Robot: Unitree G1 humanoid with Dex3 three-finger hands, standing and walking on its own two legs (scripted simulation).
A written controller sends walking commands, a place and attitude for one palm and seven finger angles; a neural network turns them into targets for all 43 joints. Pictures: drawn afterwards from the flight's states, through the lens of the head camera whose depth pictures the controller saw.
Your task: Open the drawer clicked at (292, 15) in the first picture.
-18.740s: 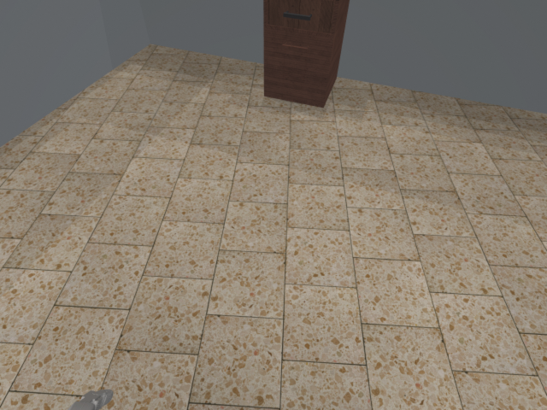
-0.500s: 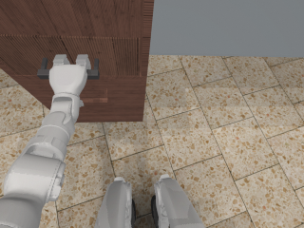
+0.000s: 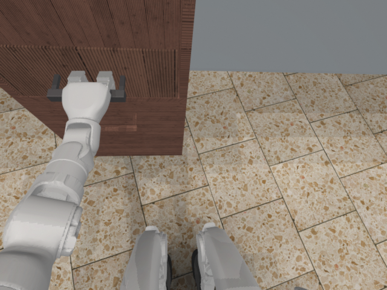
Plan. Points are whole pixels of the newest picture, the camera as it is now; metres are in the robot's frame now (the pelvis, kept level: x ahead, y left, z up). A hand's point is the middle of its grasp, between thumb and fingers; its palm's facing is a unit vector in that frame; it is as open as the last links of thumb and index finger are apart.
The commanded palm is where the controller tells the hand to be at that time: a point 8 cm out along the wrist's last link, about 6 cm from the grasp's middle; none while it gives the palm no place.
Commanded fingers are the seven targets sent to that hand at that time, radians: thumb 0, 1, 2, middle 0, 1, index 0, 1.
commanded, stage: pull the drawer open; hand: left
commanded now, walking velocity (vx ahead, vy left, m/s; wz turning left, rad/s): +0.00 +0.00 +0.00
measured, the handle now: (88, 87) +0.54 +0.21 -0.03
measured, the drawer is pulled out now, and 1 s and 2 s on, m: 0.00 0.08 0.15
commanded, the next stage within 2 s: none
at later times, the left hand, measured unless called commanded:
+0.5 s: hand (94, 124) +0.47 +0.20 -0.06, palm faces -0.04 -0.04 -1.00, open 5.1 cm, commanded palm +0.43 +0.18 -0.01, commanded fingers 0.00 0.90 0.90 -0.40 -1.35 -0.40 -1.35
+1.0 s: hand (92, 145) +0.42 +0.20 -0.06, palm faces -0.03 -0.04 -1.00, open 5.2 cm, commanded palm +0.38 +0.18 -0.01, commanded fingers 0.00 0.90 0.90 -0.40 -1.35 -0.40 -1.35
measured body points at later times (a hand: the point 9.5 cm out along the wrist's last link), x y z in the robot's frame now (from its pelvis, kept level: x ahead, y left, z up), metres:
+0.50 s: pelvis +0.01 +0.00 +0.01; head +0.18 +0.01 +0.43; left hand +0.46 +0.20 +0.00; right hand +0.06 -0.26 -0.13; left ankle +0.03 +0.08 -0.57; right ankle +0.03 -0.08 -0.57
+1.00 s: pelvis +0.01 +0.00 +0.02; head +0.15 +0.00 +0.44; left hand +0.41 +0.20 +0.00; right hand +0.10 -0.26 -0.13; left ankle +0.03 +0.08 -0.57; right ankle +0.03 -0.08 -0.57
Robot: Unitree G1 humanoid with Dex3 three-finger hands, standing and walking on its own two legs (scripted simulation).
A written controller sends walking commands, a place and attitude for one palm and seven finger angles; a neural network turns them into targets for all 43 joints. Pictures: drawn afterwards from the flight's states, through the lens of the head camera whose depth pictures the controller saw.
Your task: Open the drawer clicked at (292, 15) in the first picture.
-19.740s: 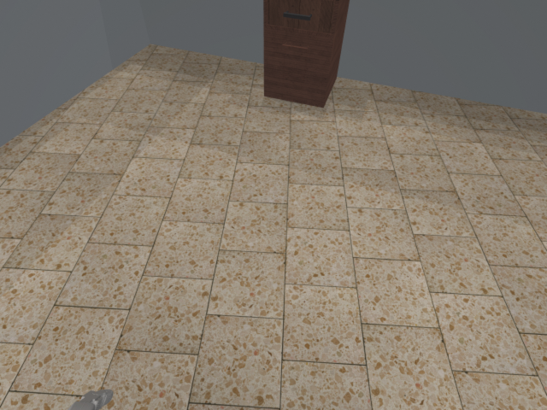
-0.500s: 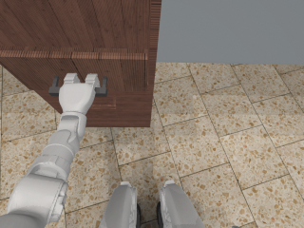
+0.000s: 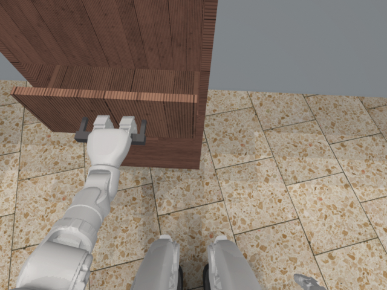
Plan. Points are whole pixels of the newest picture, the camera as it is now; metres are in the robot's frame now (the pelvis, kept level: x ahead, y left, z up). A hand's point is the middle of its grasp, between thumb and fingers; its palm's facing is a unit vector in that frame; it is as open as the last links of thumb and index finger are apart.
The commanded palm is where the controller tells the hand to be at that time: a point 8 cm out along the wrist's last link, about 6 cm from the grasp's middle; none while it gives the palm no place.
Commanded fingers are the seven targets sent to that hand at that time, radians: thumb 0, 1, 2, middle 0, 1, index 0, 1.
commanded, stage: pull the drawer open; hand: left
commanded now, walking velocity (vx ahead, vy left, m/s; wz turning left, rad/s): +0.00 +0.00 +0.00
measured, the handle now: (112, 130) +0.46 +0.20 -0.05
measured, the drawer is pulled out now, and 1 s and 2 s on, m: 0.08 0.15 0.22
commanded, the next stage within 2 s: none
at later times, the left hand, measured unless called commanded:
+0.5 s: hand (115, 169) +0.37 +0.19 -0.07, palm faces -0.02 -0.05 -1.00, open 5.2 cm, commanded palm +0.34 +0.19 -0.03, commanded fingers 0.00 0.90 0.90 -0.40 -1.35 -0.40 -1.35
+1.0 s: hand (113, 180) +0.35 +0.19 -0.07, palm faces -0.02 -0.07 -1.00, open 5.2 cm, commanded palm +0.31 +0.19 -0.03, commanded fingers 0.00 0.90 0.90 -0.40 -1.35 -0.40 -1.35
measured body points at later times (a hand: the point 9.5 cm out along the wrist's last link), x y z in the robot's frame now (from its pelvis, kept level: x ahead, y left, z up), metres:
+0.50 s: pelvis +0.00 +0.00 +0.00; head +0.13 -0.01 +0.43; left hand +0.37 +0.19 -0.02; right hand +0.12 -0.26 -0.15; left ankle +0.02 +0.08 -0.58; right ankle +0.03 -0.08 -0.58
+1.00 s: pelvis +0.00 +0.00 +0.01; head +0.14 +0.00 +0.44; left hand +0.34 +0.19 -0.02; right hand +0.14 -0.25 -0.14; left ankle +0.02 +0.08 -0.58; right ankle +0.03 -0.08 -0.58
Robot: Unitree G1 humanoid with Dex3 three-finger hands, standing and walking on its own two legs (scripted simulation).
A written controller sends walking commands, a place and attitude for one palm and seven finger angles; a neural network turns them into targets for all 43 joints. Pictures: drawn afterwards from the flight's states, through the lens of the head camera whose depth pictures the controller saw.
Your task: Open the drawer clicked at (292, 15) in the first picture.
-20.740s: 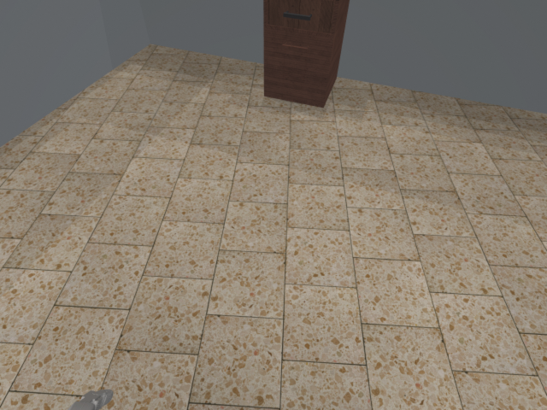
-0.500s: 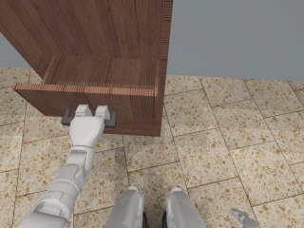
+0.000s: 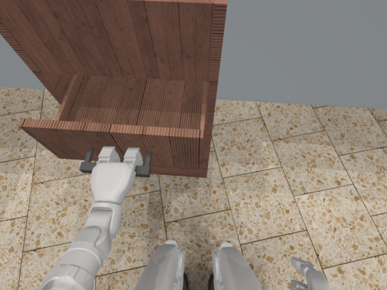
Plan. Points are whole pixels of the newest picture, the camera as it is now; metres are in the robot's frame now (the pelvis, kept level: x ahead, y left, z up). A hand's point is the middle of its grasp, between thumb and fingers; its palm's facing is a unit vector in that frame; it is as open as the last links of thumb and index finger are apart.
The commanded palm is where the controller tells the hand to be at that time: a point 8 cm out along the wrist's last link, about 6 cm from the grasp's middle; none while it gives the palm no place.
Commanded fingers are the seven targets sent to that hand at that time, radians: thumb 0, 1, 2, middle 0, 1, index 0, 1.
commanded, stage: pull the drawer open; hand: left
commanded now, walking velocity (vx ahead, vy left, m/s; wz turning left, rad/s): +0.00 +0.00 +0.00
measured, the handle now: (117, 161) +0.39 +0.20 -0.05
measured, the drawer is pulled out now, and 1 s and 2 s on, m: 0.15 0.22 0.30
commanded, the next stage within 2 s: none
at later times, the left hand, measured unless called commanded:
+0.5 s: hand (119, 200) +0.31 +0.19 -0.08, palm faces -0.03 -0.08 -1.00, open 5.2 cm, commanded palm +0.27 +0.19 -0.03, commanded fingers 0.00 0.90 0.90 -0.40 -1.35 -0.40 -1.35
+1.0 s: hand (115, 218) +0.26 +0.19 -0.08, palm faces -0.06 -0.07 -1.00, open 5.3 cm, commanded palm +0.23 +0.19 -0.03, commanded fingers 0.00 0.90 0.90 -0.40 -1.35 -0.40 -1.35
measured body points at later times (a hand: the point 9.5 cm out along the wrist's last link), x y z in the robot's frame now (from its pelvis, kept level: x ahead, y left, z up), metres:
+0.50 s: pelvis +0.00 +0.00 +0.00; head +0.13 -0.01 +0.43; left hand +0.30 +0.19 -0.03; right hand +0.17 -0.24 -0.14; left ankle +0.02 +0.08 -0.59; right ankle +0.02 -0.08 -0.59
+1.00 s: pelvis +0.00 -0.01 +0.00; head +0.12 -0.02 +0.43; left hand +0.26 +0.19 -0.02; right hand +0.19 -0.24 -0.14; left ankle +0.02 +0.08 -0.59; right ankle +0.02 -0.08 -0.59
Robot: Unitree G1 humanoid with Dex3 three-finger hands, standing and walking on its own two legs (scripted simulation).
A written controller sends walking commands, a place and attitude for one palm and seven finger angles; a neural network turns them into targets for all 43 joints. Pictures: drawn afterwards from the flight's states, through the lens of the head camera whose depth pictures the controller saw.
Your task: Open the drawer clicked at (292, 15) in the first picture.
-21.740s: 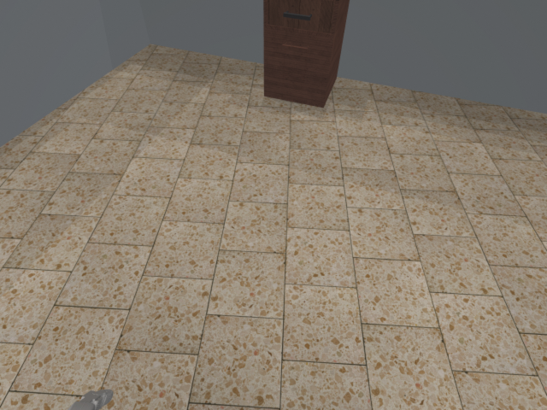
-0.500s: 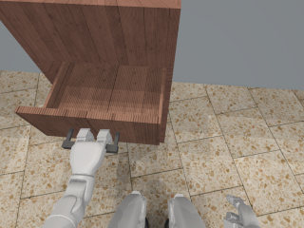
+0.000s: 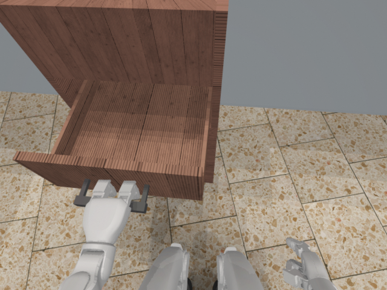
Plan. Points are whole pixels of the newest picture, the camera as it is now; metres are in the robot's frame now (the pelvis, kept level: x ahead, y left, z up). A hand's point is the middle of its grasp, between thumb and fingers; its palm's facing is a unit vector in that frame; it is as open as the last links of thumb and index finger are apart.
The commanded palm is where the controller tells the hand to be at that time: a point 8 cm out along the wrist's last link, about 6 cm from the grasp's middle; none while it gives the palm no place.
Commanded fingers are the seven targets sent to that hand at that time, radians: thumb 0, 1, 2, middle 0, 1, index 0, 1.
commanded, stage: pull the drawer open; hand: left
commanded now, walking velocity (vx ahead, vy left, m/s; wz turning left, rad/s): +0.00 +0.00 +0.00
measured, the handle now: (113, 195) +0.31 +0.21 -0.05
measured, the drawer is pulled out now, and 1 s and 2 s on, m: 0.22 0.30 0.29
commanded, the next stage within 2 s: open the thumb to release the handle in 1.12 s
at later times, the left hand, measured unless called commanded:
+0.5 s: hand (113, 239) +0.22 +0.20 -0.08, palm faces -0.08 -0.09 -0.99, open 5.3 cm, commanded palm +0.18 +0.20 -0.03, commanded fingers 0.00 0.90 0.90 -0.40 -1.35 -0.40 -1.35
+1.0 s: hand (108, 258) +0.19 +0.20 -0.07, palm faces -0.10 -0.10 -0.99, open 5.4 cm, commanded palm +0.15 +0.21 -0.03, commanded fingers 0.00 0.90 0.90 -0.40 -1.35 -0.40 -1.35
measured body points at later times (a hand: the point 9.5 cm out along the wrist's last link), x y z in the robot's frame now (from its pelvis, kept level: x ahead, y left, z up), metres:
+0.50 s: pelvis +0.00 -0.01 -0.01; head +0.12 -0.04 +0.42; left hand +0.22 +0.20 -0.02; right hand +0.21 -0.22 -0.14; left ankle +0.02 +0.09 -0.59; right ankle +0.02 -0.07 -0.59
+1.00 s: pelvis -0.01 -0.02 -0.02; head +0.12 -0.05 +0.41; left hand +0.19 +0.20 -0.02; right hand +0.21 -0.23 -0.16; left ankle +0.02 +0.09 -0.59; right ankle +0.02 -0.07 -0.59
